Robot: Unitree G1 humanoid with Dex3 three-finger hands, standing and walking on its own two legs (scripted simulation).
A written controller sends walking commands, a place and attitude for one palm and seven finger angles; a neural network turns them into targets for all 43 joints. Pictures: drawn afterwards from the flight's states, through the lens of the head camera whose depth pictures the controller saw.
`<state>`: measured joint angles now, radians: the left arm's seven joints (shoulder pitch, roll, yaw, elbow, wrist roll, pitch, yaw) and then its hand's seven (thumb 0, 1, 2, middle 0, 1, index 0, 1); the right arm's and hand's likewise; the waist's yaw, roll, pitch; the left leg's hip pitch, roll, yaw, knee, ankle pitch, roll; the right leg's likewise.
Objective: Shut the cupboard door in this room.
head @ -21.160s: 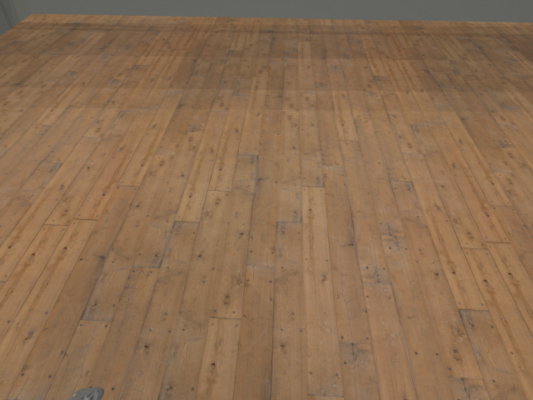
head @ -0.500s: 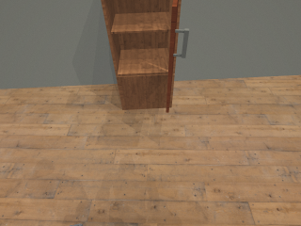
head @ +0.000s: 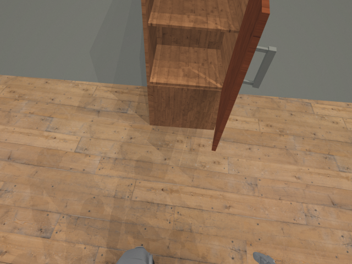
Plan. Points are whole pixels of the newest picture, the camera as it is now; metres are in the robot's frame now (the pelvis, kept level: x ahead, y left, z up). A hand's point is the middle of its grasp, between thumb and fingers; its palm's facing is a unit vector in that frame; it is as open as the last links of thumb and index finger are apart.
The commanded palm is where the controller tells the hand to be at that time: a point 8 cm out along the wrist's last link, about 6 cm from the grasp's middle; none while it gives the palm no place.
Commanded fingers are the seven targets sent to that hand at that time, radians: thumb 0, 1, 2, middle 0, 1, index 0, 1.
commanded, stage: stand and wait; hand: left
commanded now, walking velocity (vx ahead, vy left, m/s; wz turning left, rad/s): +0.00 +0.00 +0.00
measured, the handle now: (256, 67) +0.64 -0.16 +0.09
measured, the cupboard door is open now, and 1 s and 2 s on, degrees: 79 79 79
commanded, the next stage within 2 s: turn or walk to find it in 1.64 s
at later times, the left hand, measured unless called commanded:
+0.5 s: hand (124, 237) +0.19 +0.15 -0.15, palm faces +0.02 -0.98 -0.20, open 7.3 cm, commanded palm none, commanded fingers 0.00 0.90 0.90 -0.20 -0.30 -0.20 -0.30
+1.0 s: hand out of the picture +0.11 +0.13 -0.15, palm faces +0.06 -0.99 -0.16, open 7.4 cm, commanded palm none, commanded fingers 0.00 0.90 0.90 -0.20 -0.30 -0.20 -0.30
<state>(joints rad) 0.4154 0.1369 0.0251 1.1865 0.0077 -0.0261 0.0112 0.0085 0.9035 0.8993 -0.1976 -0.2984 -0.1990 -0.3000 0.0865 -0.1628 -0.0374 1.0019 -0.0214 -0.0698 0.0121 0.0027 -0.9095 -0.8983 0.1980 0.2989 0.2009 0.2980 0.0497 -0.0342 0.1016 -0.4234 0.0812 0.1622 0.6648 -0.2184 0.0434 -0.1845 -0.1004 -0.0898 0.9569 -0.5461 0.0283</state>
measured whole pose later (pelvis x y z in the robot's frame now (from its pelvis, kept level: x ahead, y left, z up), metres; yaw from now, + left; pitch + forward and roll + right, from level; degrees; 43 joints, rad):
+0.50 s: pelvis +0.12 -0.02 +0.02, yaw +0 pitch +0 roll +1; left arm 0.17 0.16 0.01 1.08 0.00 -0.02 0.03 -0.01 0.93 0.90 -0.20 -0.30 -0.20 -0.30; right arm 0.29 -0.14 -0.01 1.16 -0.01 -0.02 -0.02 0.00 -0.92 -0.90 0.20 0.30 0.20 0.30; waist -0.02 0.00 0.00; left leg -0.12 0.06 0.12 0.42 -0.29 -0.03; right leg -0.22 -0.04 -0.14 0.48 -0.26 -0.02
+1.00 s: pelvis +0.14 -0.03 +0.02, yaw +1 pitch +0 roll +0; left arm 0.31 0.11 -0.01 1.16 0.00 -0.01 0.04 0.01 0.91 0.90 -0.20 -0.30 -0.20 -0.30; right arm 0.28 -0.13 -0.01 1.17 -0.01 -0.01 -0.04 0.01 -0.92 -0.90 0.20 0.30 0.20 0.30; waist 0.01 0.00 0.02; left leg -0.07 0.07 0.11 0.37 -0.29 -0.03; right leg -0.15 -0.03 -0.15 0.42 -0.26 -0.02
